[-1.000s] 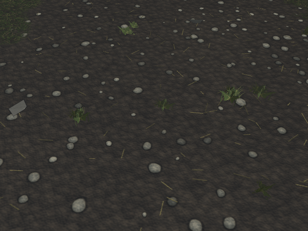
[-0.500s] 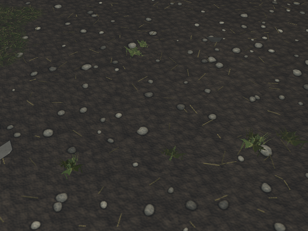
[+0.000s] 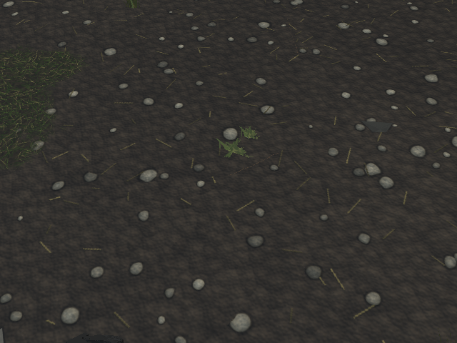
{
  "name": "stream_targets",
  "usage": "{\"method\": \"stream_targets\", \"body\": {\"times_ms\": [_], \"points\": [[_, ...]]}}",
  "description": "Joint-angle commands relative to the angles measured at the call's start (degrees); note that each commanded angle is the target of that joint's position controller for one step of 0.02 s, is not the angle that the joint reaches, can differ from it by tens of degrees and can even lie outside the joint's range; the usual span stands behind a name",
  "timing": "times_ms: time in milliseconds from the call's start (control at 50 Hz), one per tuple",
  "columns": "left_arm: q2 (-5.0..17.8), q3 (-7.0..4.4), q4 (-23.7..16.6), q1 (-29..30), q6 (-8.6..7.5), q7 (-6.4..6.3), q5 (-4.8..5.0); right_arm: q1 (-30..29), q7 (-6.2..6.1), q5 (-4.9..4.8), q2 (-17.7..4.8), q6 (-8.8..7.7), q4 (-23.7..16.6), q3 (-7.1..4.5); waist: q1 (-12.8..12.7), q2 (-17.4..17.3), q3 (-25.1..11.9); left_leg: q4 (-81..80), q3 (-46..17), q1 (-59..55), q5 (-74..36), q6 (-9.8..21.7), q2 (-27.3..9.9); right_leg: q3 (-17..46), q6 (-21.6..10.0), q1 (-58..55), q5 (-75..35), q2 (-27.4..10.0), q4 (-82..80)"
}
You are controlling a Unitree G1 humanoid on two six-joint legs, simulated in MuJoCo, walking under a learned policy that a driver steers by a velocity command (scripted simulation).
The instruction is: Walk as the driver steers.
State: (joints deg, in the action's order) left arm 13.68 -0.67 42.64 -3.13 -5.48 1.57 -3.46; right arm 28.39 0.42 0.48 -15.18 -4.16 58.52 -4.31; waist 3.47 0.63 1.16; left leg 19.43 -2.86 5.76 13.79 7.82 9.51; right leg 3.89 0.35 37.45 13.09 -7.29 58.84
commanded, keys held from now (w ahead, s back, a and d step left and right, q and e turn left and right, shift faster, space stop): w+q+shift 0.50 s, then q+shift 0.26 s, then e+shift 0.24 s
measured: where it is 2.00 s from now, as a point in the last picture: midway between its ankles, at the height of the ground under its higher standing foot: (174, 244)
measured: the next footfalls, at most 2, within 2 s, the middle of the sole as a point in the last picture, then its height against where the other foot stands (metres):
right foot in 0.18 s outside the picture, level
left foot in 0.62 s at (180, 269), level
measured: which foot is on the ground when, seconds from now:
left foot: down 0.00-0.20, up 0.22-0.60, down 0.62-1.00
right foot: up 0.00-0.16, down 0.18-0.62, up 0.64-1.00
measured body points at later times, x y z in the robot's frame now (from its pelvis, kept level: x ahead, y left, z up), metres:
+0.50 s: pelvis +0.47 -0.02 -0.01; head +0.49 +0.00 +0.44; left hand +0.29 +0.22 -0.14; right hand +0.80 -0.14 -0.07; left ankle +0.58 +0.13 -0.67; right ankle +0.37 -0.18 -0.74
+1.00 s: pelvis +0.76 +0.12 +0.00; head +0.79 +0.15 +0.44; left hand +0.69 +0.39 -0.12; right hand +1.00 -0.03 -0.13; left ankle +0.71 +0.13 -0.74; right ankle +0.96 +0.11 -0.70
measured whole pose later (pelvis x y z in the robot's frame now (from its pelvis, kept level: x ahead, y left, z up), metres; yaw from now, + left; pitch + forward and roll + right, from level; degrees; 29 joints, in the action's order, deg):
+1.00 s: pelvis +0.76 +0.12 +0.00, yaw +43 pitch +0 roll +2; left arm 13.9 -0.7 41.1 -11.5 0.0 -0.3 -0.5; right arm 15.1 0.0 1.5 -14.6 -1.8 45.9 -2.0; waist 1.5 3.0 4.7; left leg 20.4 -1.7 7.1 12.7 7.8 11.0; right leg 0.3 -1.1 33.9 4.3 -4.9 43.1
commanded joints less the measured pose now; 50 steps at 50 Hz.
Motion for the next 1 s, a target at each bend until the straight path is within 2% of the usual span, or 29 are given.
{"method": "stream_targets", "body": {"times_ms": [20, 60, 120, 140, 160, 180, 200, 220, 240, 260, 280, 320, 360, 480, 520, 560, 580, 600, 620, 640, 660, 680, 700, 740, 800, 840, 900, 960, 1000], "points": [[3.32, 0.48, -6.34, 6.15, 0.15, 0.97, 0.81, -7.58, 0.24, -0.23, -8.46, -2.4, -7.5, -1.8, -3.11, -1.77, 7.53, -15.41, -14.4, 19.9, -6.66, 8.22, -11.18, -4.38, 2.45, -10.68, -12.36, 1.87, -17.35], [4.0, 0.47, -6.91, 7.42, 0.05, 0.98, 1.87, -5.25, 0.86, -0.86, -10.42, -2.56, -7.77, -2.61, -1.18, -2.69, 5.24, -15.33, -14.66, 17.04, -15.43, 6.24, -12.0, -5.2, 1.84, -17.26, -21.07, 4.07, -22.85], [7.27, -0.5, -7.65, 6.82, -0.03, -0.04, 1.93, -2.89, 0.41, -1.01, -11.21, -1.86, -8.05, -2.99, -0.73, -3.61, 2.03, -7.1, -15.98, 3.53, -28.4, 3.32, -13.34, -3.93, 0.53, -18.89, -17.69, 5.79, -29.53], [9.22, -1.36, -6.76, 2.75, -0.24, -0.66, 1.9, -2.74, 0.14, -0.77, -12.53, -1.69, -8.25, -3.29, -2.62, -3.8, -1.58, 0.26, -15.75, 0.22, -37.72, 2.08, -13.32, -3.94, -0.17, -23.5, -12.86, 7.23, -30.03], [11.29, -2.43, -4.66, -5.92, -0.52, -1.51, 1.93, -3.78, 0.15, -0.3, -14.51, -1.51, -8.59, -3.71, -7.35, -3.11, -7.31, 12.21, -14.53, 0.62, -41.92, 0.87, -11.85, -4.82, -0.78, -32.85, -7.96, 8.08, -29.81], [13.99, -3.7, -2.43, -17.38, -0.64, -2.75, 1.43, -6.43, 0.34, 0.04, -13.92, -1.72, -9.57, -3.58, -13.68, -3.12, -13.11, 27.54, -13.68, 9.05, -36.19, -0.16, -9.33, -2.25, -1.46, -46.81, -3.04, 3.7, -26.83], [18.36, -4.86, -0.84, -29.44, -0.65, -3.84, -0.43, -7.56, 0.19, 0.6, -4.72, -2.18, -12.14, -1.24, -16.27, 7.3, -21.8, 49.04, -10.13, 19.17, -1.95, 0.37, -5.87, 13.47, -1.7, -59.2, 17.8, -11.36, -27.49], [22.41, -5.74, -1.6, -22.64, -0.32, -2.9, -1.35, 0.89, 0.06, -3.6, -0.95, -2.03, -16.36, 0.18, -6.96, 27.38, -27.96, 62.3, -5.3, 33.7, 15.09, -0.64, -2.74, 48.77, -7.48, -63.89, 29.63, -23.67, -44.1], [15.12, -5.13, -3.24, -15.71, 0.2, -2.38, -0.75, -4.38, -0.74, -1.65, -5.62, -0.68, -14.21, 0.0, -7.12, 13.89, -17.71, 65.17, -3.66, 39.22, 8.48, -0.1, -8.46, 43.5, -8.03, -55.39, 37.41, -19.84, -45.63], [9.73, -3.79, -3.44, -12.28, 0.26, -2.18, -0.14, -9.34, -0.17, -0.44, -6.79, -0.06, -14.42, -0.3, -7.64, 6.28, -9.6, 61.61, -2.08, 39.8, 3.44, -0.57, -10.78, 30.2, -7.23, -47.58, 27.42, -16.47, -44.2], [7.95, -3.36, -2.12, -12.26, 0.26, -2.01, -0.43, -11.59, 0.58, 0.05, -6.33, 0.43, -14.56, -0.31, -7.04, 1.74, -5.63, 59.29, -1.8, 37.89, 1.68, -1.18, -12.54, 21.25, -6.64, -41.63, 14.21, -14.03, -44.18], [5.84, -2.62, 1.7, -15.87, -0.34, -2.05, 0.44, -14.5, 2.23, 1.39, -3.52, 2.05, -16.67, 0.19, -5.21, 4.44, -1.9, 56.93, -1.42, 36.8, 1.25, -1.72, -14.99, 8.87, -4.78, -35.91, 0.88, -10.57, -44.62], [3.69, -2.17, 4.26, -18.0, -1.26, -1.31, 2.16, -18.32, 3.07, 1.3, -1.62, 3.45, -19.25, 0.94, -4.22, 4.6, -0.45, 56.17, -0.18, 39.6, -0.09, -1.64, -16.0, 0.66, -2.98, -35.69, -9.63, -8.85, -45.81], [8.13, -2.88, 4.97, -15.96, -2.72, -1.42, 2.06, -28.98, 5.23, 1.12, -2.65, 3.78, -25.84, 2.71, -1.48, 2.23, 6.26, 33.65, 7.85, 34.45, -14.3, -0.12, -14.9, -17.45, -1.62, -30.77, -28.54, -5.95, -52.01], [9.7, -3.12, 5.72, -18.2, -2.35, -1.93, 2.33, -31.51, 5.4, 1.61, -3.27, 3.54, -25.81, 2.87, -1.9, 0.57, 7.54, 25.82, 13.89, 28.56, -15.56, 1.46, -10.3, -21.15, -0.69, -33.54, -48.95, -4.46, -48.84], [13.55, -3.98, 5.0, -19.66, -1.16, -3.11, 2.81, -23.74, 4.86, 2.13, -4.92, 2.85, -23.14, 2.3, 1.87, 2.5, 1.7, 21.58, 16.26, 17.38, -13.85, 2.17, -4.55, -20.84, -0.09, -36.78, -69.81, -5.41, -34.66], [15.55, -4.53, 4.3, -18.28, -0.29, -3.4, 3.08, -14.29, 4.26, 2.21, -6.65, 2.46, -20.41, 1.3, 6.5, 3.21, -3.49, 20.04, 14.33, 6.16, -13.71, 3.33, -2.77, -19.7, -0.28, -34.49, -71.97, -6.94, -21.86], [15.47, -4.65, 3.22, -16.41, 0.29, -3.11, 3.3, -2.65, 2.97, 2.1, -8.91, 2.05, -16.5, -0.21, 10.63, 2.93, -9.24, 16.91, 10.38, -7.06, -16.64, 5.34, -2.42, -18.23, -0.16, -29.64, -63.55, -7.42, -5.95], [12.46, -4.48, 3.2, -16.94, 0.61, -2.09, 3.36, -2.9, 0.99, 1.63, -11.12, 2.05, -14.82, -1.55, 8.07, -3.5, -7.69, 12.57, 3.6, -14.57, -20.82, 6.43, -6.41, -17.77, 1.34, -18.27, -12.46, 0.48, 12.34], [7.43, -3.53, -0.21, -22.87, 1.02, -2.18, 2.48, -6.12, 0.49, 1.82, -19.03, 2.92, -17.13, -3.31, 1.07, -12.08, -10.69, 21.49, -15.06, -26.48, -67.24, 12.52, -20.7, -15.51, 3.93, -1.24, 24.3, 7.18, 36.58], [9.65, -3.33, -4.6, -20.89, 1.03, -2.69, 3.01, -4.04, 0.49, 1.27, -21.22, 3.69, -19.98, -4.62, 3.76, -5.29, -25.85, 13.9, -29.81, -34.78, -62.56, 21.17, -27.47, -3.31, 4.66, 6.13, 19.64, 7.48, 42.68], [10.07, -2.7, -5.48, -17.13, 0.69, -2.85, 2.87, -7.5, -0.29, 0.45, -19.38, 4.15, -21.07, -4.47, 2.21, 0.97, -21.52, 6.97, -32.15, -27.31, -49.08, 19.64, -26.64, -0.51, 3.92, 7.11, 14.89, 5.2, 37.44], [9.8, -2.56, -5.48, -15.64, 0.8, -2.79, 2.39, -11.55, -0.7, -0.08, -16.05, 4.29, -21.01, -3.67, -0.83, 3.83, -12.29, 3.11, -28.77, -15.73, -41.7, 17.55, -24.08, -0.52, 3.73, 5.99, 12.8, 3.19, 31.05], [9.44, -2.59, -5.07, -16.07, 2.96, -3.05, 0.49, -14.5, -1.23, -0.85, -11.36, 3.76, -21.02, -2.14, -5.26, 5.77, -3.65, 0.45, -22.5, 1.13, -45.67, 14.44, -19.66, -0.26, 4.7, -0.31, 13.14, 0.68, 22.52], [7.37, -2.19, -4.8, -16.97, 5.34, -3.26, 0.84, -15.04, -0.78, 0.1, -10.35, 2.45, -20.08, -1.58, -7.02, 6.78, -5.84, 0.91, -14.83, 10.91, -54.44, 11.83, -16.66, -2.21, 5.06, -8.49, 10.16, -0.41, 10.83], [5.26, -1.58, -4.67, -16.32, 5.14, -3.22, 1.65, -13.63, -0.44, 0.68, -9.14, 1.84, -18.39, -1.13, -6.52, 4.05, -8.17, 2.25, -9.23, 9.84, -58.84, 7.82, -14.24, -3.47, 2.8, -10.2, 1.25, 0.45, 3.04], [3.43, -0.87, -4.15, -13.7, 4.92, -2.54, 2.42, -12.22, -0.28, 0.07, -5.09, 1.53, -16.0, 0.53, -4.17, -1.72, -7.87, 0.35, -3.5, 6.51, -52.52, 1.39, -12.13, -4.95, -0.58, -12.39, -10.88, 1.47, -8.44], [4.25, -0.93, -4.13, -9.87, 4.94, -1.97, 3.41, -10.89, -0.46, 0.94, -4.95, 1.47, -14.66, 1.16, -1.66, -3.51, -4.8, -1.29, -1.57, 2.48, -46.77, 0.81, -14.89, -4.48, -1.87, -12.56, -13.09, 2.53, -15.24], [6.49, -1.68, -5.15, -8.31, 4.87, -1.41, 3.04, -10.94, -1.1, 1.73, -6.7, 2.05, -14.51, 0.71, -1.2, -4.12, -2.78, 1.01, -1.09, -1.2, -47.06, 1.78, -17.4, -4.31, -2.65, -10.72, -6.46, 4.21, -17.4]]}}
